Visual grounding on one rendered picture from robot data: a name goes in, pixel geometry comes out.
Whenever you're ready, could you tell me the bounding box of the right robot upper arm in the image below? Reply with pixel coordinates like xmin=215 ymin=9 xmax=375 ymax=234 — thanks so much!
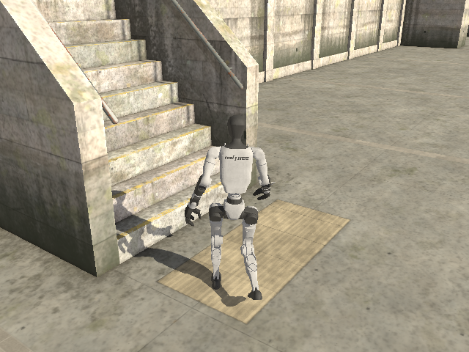
xmin=251 ymin=147 xmax=270 ymax=186

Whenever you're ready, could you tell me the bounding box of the robot right forearm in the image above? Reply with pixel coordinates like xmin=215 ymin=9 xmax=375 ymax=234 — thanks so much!
xmin=261 ymin=175 xmax=271 ymax=194

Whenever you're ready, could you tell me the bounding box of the left robot hand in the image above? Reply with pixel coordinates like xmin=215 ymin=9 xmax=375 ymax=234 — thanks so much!
xmin=185 ymin=205 xmax=201 ymax=226

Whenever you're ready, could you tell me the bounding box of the left robot upper arm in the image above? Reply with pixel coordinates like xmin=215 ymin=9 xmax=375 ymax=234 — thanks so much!
xmin=199 ymin=146 xmax=221 ymax=187

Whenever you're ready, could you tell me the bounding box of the robot left forearm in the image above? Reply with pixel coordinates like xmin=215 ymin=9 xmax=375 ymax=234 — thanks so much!
xmin=188 ymin=175 xmax=206 ymax=209

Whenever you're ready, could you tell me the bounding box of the robot left foot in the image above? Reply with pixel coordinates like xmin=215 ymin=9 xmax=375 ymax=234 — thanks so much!
xmin=211 ymin=272 xmax=221 ymax=290

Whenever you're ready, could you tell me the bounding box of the right robot hand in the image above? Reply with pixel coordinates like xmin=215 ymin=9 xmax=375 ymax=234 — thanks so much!
xmin=253 ymin=187 xmax=270 ymax=200

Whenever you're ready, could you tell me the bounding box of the robot torso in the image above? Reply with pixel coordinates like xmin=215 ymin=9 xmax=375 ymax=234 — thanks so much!
xmin=219 ymin=143 xmax=253 ymax=220

